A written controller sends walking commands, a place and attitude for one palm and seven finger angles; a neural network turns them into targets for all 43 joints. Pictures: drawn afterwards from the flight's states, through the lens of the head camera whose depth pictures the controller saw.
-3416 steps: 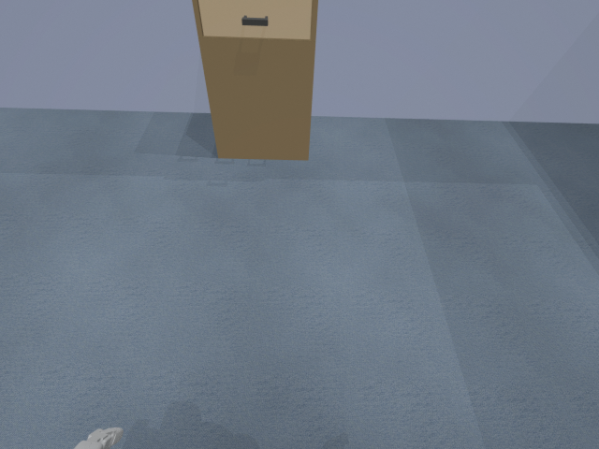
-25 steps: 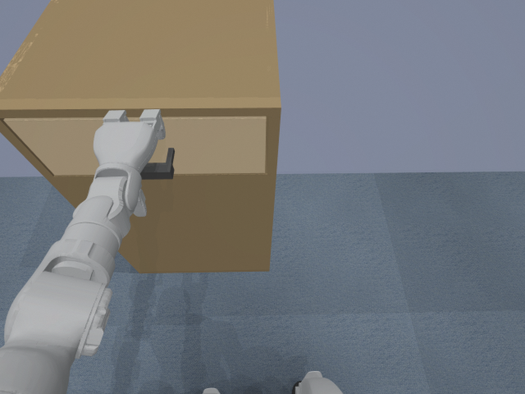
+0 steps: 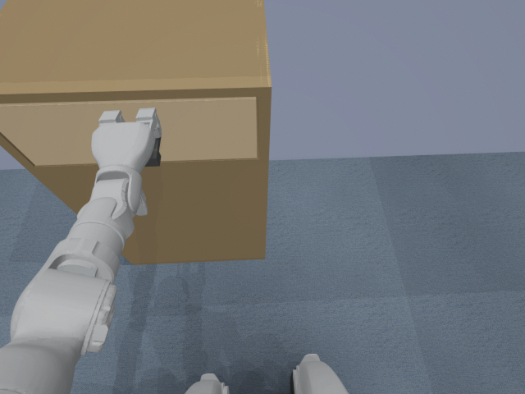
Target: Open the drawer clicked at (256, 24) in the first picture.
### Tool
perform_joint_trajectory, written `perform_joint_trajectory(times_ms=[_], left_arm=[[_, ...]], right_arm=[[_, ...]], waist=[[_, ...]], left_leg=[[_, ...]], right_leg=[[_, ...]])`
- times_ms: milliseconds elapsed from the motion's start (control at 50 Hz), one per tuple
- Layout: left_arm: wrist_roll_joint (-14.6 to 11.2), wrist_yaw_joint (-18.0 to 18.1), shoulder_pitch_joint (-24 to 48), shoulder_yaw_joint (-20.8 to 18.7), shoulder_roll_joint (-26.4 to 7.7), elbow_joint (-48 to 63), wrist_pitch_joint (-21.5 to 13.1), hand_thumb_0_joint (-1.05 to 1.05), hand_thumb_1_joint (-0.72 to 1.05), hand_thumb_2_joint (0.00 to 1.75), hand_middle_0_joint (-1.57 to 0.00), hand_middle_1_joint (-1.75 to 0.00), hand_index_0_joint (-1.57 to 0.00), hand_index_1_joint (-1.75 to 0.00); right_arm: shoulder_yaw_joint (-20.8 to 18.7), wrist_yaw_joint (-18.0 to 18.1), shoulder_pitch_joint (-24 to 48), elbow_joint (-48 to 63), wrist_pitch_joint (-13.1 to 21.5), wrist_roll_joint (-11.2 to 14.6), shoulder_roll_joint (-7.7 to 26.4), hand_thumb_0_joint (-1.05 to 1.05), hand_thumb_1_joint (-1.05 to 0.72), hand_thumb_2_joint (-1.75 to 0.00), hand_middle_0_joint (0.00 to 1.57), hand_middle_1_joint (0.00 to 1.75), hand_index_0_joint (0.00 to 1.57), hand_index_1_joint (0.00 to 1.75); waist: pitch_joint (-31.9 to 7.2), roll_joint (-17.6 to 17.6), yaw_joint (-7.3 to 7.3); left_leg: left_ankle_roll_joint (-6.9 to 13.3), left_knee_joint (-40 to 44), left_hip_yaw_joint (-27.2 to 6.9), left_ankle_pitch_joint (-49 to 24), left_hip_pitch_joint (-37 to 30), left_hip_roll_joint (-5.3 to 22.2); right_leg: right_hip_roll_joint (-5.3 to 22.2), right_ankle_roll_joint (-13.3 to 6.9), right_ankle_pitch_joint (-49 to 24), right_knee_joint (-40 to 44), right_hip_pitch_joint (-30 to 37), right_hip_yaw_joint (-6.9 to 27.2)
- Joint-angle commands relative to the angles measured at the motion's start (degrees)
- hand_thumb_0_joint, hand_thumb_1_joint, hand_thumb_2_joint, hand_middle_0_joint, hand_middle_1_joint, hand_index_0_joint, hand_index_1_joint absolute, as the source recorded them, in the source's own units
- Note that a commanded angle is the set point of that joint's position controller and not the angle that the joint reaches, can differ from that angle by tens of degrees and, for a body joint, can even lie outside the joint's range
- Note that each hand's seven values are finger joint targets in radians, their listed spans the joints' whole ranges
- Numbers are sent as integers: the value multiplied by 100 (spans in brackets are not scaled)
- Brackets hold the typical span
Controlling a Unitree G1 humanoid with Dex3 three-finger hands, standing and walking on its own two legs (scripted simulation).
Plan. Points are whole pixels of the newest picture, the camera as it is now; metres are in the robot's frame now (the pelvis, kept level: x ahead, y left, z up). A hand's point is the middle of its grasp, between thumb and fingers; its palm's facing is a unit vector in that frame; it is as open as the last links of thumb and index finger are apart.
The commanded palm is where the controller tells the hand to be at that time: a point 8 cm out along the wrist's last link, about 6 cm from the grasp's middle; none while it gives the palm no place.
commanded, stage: lower the fingers behind the handle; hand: left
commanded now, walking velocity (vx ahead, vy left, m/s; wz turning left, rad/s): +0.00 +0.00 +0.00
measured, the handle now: (131, 149) +0.53 +0.21 +0.00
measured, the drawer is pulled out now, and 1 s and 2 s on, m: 0.00 0.00 0.00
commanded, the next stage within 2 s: lift the fingers back up to retry in 0.74 s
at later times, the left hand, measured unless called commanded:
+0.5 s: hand (136, 167) +0.48 +0.19 +0.01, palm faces +0.03 +0.04 -1.00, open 13.8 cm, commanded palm +0.46 +0.20 +0.03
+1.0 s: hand (135, 166) +0.49 +0.19 +0.01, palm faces +0.01 +0.02 -1.00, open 13.8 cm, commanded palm +0.46 +0.20 +0.06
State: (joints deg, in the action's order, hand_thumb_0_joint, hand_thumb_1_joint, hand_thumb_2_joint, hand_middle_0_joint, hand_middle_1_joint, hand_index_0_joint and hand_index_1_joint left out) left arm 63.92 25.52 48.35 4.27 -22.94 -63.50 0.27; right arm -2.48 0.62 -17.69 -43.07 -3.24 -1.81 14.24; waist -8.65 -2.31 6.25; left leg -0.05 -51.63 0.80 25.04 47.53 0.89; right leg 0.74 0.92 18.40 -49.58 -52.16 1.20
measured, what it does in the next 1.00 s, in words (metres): stands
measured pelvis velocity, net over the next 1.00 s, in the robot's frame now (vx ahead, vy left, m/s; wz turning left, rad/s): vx -0.02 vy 0.00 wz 0.00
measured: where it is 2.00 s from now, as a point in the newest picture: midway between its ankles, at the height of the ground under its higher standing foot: outside the picture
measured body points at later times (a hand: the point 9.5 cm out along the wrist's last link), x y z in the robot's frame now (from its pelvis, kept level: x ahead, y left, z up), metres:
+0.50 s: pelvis -0.02 +0.00 -0.02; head +0.10 -0.01 +0.42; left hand +0.48 +0.19 +0.06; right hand +0.02 -0.28 -0.15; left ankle -0.01 +0.12 -0.69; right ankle +0.04 -0.13 -0.69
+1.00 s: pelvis -0.02 +0.00 -0.02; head +0.10 -0.01 +0.41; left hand +0.48 +0.19 +0.06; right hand +0.00 -0.28 -0.15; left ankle -0.01 +0.12 -0.69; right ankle +0.04 -0.13 -0.69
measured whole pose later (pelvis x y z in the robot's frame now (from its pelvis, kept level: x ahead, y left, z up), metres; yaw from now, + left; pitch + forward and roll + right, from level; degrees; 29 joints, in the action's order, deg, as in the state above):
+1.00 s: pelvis -0.02 +0.00 -0.02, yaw +0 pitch +23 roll +0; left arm 63.7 22.2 50.8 3.9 -26.4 -60.6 -0.8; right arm -2.1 2.2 -18.3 -41.1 -2.4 -1.2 15.1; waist -8.4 -2.1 7.1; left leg 0.0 -57.9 0.7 25.9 54.9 0.8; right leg 0.7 1.1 18.8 -55.2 -59.4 1.4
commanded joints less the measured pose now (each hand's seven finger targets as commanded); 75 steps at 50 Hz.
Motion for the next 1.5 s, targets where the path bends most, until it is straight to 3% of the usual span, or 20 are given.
perform_joint_trajectory(times_ms=[0, 120, 220, 260, 320, 380, 520, 700, 760, 820, 880, 960, 1060, 1100, 1260, 1280, 1360, 1380, 1420, 1480], left_arm=[[15, -153, 2165, -283, -1441, 508, 277, 0, -50, 30, -30, -120, -30, -120], [28, -359, 1857, -177, -1266, 522, -19, 0, -50, 30, -30, -120, -30, -120], [156, -286, 1880, -29, -1060, 555, -190, 0, -50, 30, -30, -120, -30, -120], [151, -204, 1919, -58, -999, 619, -181, 0, -50, 30, -30, -120, -30, -120], [145, -140, 1855, -56, -1070, 377, 12, 0, -50, 30, -30, -120, -30, -120], [142, -105, 2078, -67, -1132, 543, 139, 0, -50, 30, -30, -120, -30, -120], [-37, -377, 2103, -139, -1437, 265, 403, 0, -50, 30, -30, -120, -30, -120], [-47, -661, 1775, -370, -1730, 486, -53, 0, -50, 30, -30, -120, -30, -120], [32, -571, 1896, -179, -1436, 569, -158, 0, -50, 30, -30, -120, -30, -120], [93, -420, 1977, -226, -1548, 410, -105, 0, -50, 30, -30, -120, -30, -120], [85, -276, 2362, -390, -1774, 820, -37, 0, -50, 30, -30, -120, -30, -120], [-10, -244, 2694, -392, -1767, 1090, 158, 0, -50, 30, -30, -120, -30, -120], [-146, -323, 2921, -336, -1708, 1265, 205, 0, -50, 30, -30, -120, -30, -120], [-166, -355, 2887, -433, -1860, 1435, 104, 0, -50, 30, -30, -120, -30, -120], [-193, -341, 2558, -420, -1631, 2042, -369, 0, -50, 30, -30, -120, -30, -120], [-186, -304, 2320, -486, -1646, 1990, -377, 0, -50, 30, -30, -120, -30, -120], [-198, -256, 2293, -504, -1644, 2144, -289, 0, -50, 30, -30, -120, -30, -120], [-175, -259, 2217, -283, -1358, 2124, -249, 0, -50, 30, -30, -120, -30, -120], [-206, -276, 2162, -384, -1458, 2297, -189, 0, -50, 30, -30, -120, -30, -120], [-261, -384, 1922, -292, -1302, 1932, -59, 0, -50, 30, -30, -120, -30, -120]], right_arm=[[-284, 110, -668, 372, 62, 50, 962, 0, -90, -90, 20, 30, 20, 30], [-271, 193, -610, 513, 130, 48, 915, 0, -90, -90, 20, 30, 20, 30], [-308, 195, -695, 484, 223, 26, 898, 0, -90, -90, 20, 30, 20, 30], [-352, 152, -757, 472, 239, 11, 890, 0, -90, -90, 20, 30, 20, 30], [-317, 153, -751, 442, 233, 22, 923, 0, -90, -90, 20, 30, 20, 30], [-338, 128, -784, 412, 211, 14, 917, 0, -90, -90, 20, 30, 20, 30], [-220, 198, -695, 441, 131, 73, 966, 0, -90, -90, 20, 30, 20, 30], [-194, 268, -725, 571, 162, 106, 969, 0, -90, -90, 20, 30, 20, 30], [-241, 249, -771, 583, 201, 104, 931, 0, -90, -90, 20, 30, 20, 30], [-225, 258, -782, 538, 236, 90, 976, 0, -90, -90, 20, 30, 20, 30], [-276, 231, -849, 534, 225, 62, 977, 0, -90, -90, 20, 30, 20, 30], [-296, 208, -827, 528, 148, 77, 960, 0, -90, -90, 20, 30, 20, 30], [-274, 239, -767, 529, 107, 98, 944, 0, -90, -90, 20, 30, 20, 30], [-264, 261, -760, 545, 106, 107, 948, 0, -90, -90, 20, 30, 20, 30], [-321, 279, -687, 581, 149, 97, 876, 0, -90, -90, 20, 30, 20, 30], [-325, 264, -671, 558, 147, 88, 863, 0, -90, -90, 20, 30, 20, 30], [-355, 210, -591, 557, 91, 122, 874, 0, -90, -90, 20, 30, 20, 30], [-366, 201, -584, 550, 101, 124, 838, 0, -90, -90, 20, 30, 20, 30], [-385, 183, -532, 551, 81, 134, 853, 0, -90, -90, 20, 30, 20, 30], [-371, 169, -526, 504, 22, 164, 855, 0, -90, -90, 20, 30, 20, 30]], waist=[[-1944, 236, 113], [-1848, 413, 111], [-1857, 231, 193], [-2085, 166, 184], [-1954, 284, 222], [-2264, 13, 184], [-1946, 390, 226], [-1905, 414, 96], [-1860, 321, 171], [-1751, 367, 212], [-2408, 30, 154], [-2743, -98, 182], [-2564, -45, 201], [-2604, -133, 116], [-2487, -200, -3], [-2474, -168, -83], [-2383, -143, -95], [-2291, -204, -63], [-2388, -158, -132], [-2069, 90, -102]], left_leg=[[193, 668, 110, -1165, -727, -254], [215, 500, 119, -887, -452, -253], [194, 279, 84, -849, -344, -224], [195, 197, 86, -950, -395, -233], [192, 137, 85, -785, -147, -236], [182, 142, 94, -957, -334, -249], [225, 241, 113, -501, 0, -267], [234, 181, 121, -352, 158, -254], [223, 143, 77, -365, 66, -239], [223, 99, 45, -244, 189, -227], [221, 156, 48, -603, -228, -243], [184, 313, -5, -948, -707, -231], [193, 615, -25, -1065, -1095, -220], [188, 712, -29, -1168, -1254, -225], [160, 949, 8, -1916, -1849, -230], [160, 969, 28, -2017, -1849, -232], [129, 1089, 41, -2310, -2034, -232], [132, 1115, 53, -2448, -2125, -229], [127, 1160, 77, -2695, -2294, -226], [116, 1263, 74, -2725, -2240, -209]], right_leg=[[-253, -224, -907, 596, 1644, -184], [-220, -213, -691, 492, 1470, -148], [-223, -241, -568, 296, 999, -183], [-238, -262, -643, 227, 988, -176], [-222, -236, -508, 186, 899, -179], [-220, -248, -658, 158, 1036, -179], [-206, -176, -328, 310, 1212, -133], [-194, -190, -197, 231, 1145, -82], [-220, -220, -112, 192, 849, -135], [-211, -211, 80, 150, 655, -157], [-216, -224, -238, 150, 1002, -149], [-257, -219, -532, 260, 1263, -192], [-283, -203, -622, 561, 1554, -220], [-277, -211, -730, 622, 1741, -204], [-312, -259, -1398, 854, 2214, -238], [-307, -252, -1487, 864, 2313, -247], [-322, -269, -1753, 965, 2539, -263], [-325, -267, -1845, 1007, 2496, -289], [-327, -259, -2066, 1053, 2696, -287], [-318, -255, -2129, 1126, 2712, -312]])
